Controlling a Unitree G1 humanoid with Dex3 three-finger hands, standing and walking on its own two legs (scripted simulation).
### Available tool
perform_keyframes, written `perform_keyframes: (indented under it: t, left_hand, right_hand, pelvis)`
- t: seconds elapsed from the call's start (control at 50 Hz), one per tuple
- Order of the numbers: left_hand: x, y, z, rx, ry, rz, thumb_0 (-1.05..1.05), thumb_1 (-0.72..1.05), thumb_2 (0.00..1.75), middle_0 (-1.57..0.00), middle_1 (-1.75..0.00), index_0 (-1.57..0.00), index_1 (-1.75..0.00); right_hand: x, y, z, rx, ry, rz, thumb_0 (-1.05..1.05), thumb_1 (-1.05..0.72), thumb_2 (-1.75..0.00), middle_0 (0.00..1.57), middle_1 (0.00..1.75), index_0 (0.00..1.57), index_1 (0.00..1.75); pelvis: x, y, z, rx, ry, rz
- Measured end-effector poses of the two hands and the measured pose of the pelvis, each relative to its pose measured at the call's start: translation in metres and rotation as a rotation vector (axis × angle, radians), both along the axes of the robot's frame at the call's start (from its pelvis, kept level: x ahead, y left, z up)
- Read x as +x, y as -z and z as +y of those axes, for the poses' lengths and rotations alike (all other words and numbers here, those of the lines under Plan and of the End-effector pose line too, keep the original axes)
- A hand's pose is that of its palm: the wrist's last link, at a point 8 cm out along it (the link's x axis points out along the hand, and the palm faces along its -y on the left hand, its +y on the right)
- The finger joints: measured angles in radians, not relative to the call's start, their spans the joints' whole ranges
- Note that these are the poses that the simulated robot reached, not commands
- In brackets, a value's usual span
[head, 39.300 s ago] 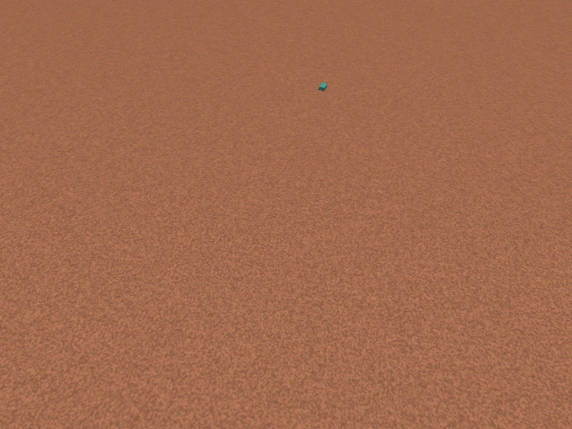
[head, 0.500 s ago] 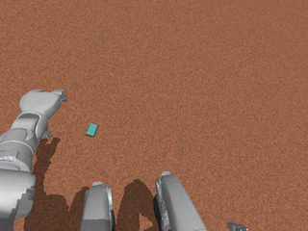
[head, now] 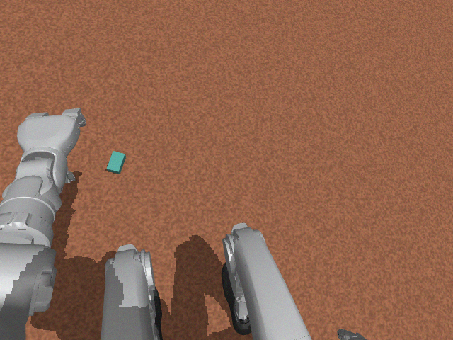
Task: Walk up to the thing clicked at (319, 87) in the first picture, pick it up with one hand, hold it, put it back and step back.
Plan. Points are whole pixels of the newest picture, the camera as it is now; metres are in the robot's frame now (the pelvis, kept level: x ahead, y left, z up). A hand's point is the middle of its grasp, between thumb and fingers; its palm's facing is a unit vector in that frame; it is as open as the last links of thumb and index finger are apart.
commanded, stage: go down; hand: left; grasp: from above
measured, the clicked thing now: (116, 162) +0.59 +0.18 -0.49
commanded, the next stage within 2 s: home in 0.24 s
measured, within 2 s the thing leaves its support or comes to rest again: neither
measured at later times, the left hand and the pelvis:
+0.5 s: hand (48, 162) +0.46 +0.23 -0.10, palm faces -0.44 +0.00 -0.90, open 10.6 cm; pelvis +0.01 +0.00 +0.01, yaw +0 degrees
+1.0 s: hand (30, 187) +0.40 +0.24 -0.06, palm faces -0.43 +0.03 -0.90, open 10.7 cm; pelvis +0.00 +0.00 +0.06, yaw +2 degrees
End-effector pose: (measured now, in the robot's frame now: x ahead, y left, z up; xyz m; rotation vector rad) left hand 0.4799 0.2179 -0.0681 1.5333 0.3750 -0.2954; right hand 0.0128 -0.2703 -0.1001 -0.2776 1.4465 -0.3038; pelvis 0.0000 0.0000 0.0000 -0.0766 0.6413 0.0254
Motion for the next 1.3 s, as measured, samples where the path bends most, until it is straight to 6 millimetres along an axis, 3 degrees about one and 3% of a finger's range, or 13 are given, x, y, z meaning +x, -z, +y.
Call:
perform_keyframes:
  t: [0.14, 0.28, 0.38, 0.6, 0.76, 0.9, 0.98, 1.1, 1.3]
  left_hand:
    - [0.002, 0.005, 0.005, 0.034, -0.041, 0.046, 0.0, -0.18, 0.73, -0.46, -0.62, -0.43, -0.65]
    - [0.011, 0.009, 0.005, 0.015, 0.009, 0.032, 0.0, -0.08, 0.66, -0.48, -0.62, -0.48, -0.63]
    - [0.006, 0.001, 0.007, 0.003, 0.049, 0.017, 0.0, -0.02, 0.65, -0.48, -0.63, -0.49, -0.64]
    - [-0.04, -0.05, 0.02, -0.022, 0.081, 0.038, 0.0, 0.02, 0.62, -0.52, -0.57, -0.52, -0.58]
    - [-0.062, -0.063, 0.022, -0.033, 0.063, 0.02, 0.0, 0.03, 0.63, -0.51, -0.55, -0.51, -0.56]
    - [-0.075, -0.075, 0.018, -0.013, 0.047, 0.001, 0.0, 0.02, 0.61, -0.56, -0.5, -0.55, -0.52]
    - [-0.074, -0.072, 0.018, 0.036, 0.034, 0.015, 0.0, 0.0, 0.59, -0.6, -0.47, -0.57, -0.5]
    - [-0.061, -0.052, 0.013, 0.06, 0.022, 0.001, 0.0, 0.05, 0.55, -0.6, -0.49, -0.59, -0.51]
    - [-0.036, -0.042, 0.01, 0.049, -0.032, -0.003, 0.0, 0.05, 0.51, -0.64, -0.46, -0.63, -0.47]
  right_hand:
    - [0.021, 0.01, 0.001, 0.024, -0.029, -0.033, 0.0, -0.93, -0.9, 0.21, 0.3, 0.2, 0.3]
    - [0.035, 0.019, -0.005, 0.029, -0.051, -0.035, 0.0, -0.93, -0.9, 0.21, 0.3, 0.2, 0.3]
    - [0.044, 0.018, -0.005, 0.037, -0.054, -0.033, 0.0, -0.92, -0.9, 0.21, 0.3, 0.2, 0.3]
    - [0.074, -0.02, 0.009, 0.062, -0.075, -0.122, 0.0, -0.92, -0.9, 0.2, 0.3, 0.2, 0.3]
    - [0.088, -0.044, 0.009, 0.039, -0.106, -0.199, 0.0, -0.92, -0.9, 0.21, 0.3, 0.2, 0.3]
    - [0.084, -0.053, 0.005, 0.025, -0.096, -0.212, 0.0, -0.92, -0.9, 0.2, 0.3, 0.2, 0.3]
    - [0.077, -0.053, 0.003, 0.019, -0.095, -0.21, 0.0, -0.93, -0.9, 0.2, 0.3, 0.2, 0.3]
    - [0.06, -0.036, -0.007, -0.003, -0.083, -0.183, 0.0, -0.92, -0.9, 0.21, 0.3, 0.2, 0.3]
    - [0.031, -0.017, -0.009, -0.006, -0.033, -0.12, 0.0, -0.93, -0.9, 0.2, 0.3, 0.2, 0.3]
  pelvis:
    - [0.002, 0.001, -0.003, 0.005, 0.0, 0.009]
    - [0.008, 0.012, -0.005, 0.0, 0.0, 0.018]
    - [0.012, 0.01, -0.003, -0.003, 0.0, 0.011]
    - [0.015, -0.031, 0.002, -0.003, -0.009, -0.062]
    - [0.011, -0.048, 0.003, -0.004, -0.022, -0.103]
    - [0.006, -0.059, 0.003, 0.004, -0.024, -0.13]
    - [0.003, -0.06, 0.0, 0.011, -0.021, -0.126]
    - [-0.002, -0.042, -0.003, 0.014, -0.017, -0.097]
    - [-0.006, -0.026, -0.005, 0.017, -0.003, -0.072]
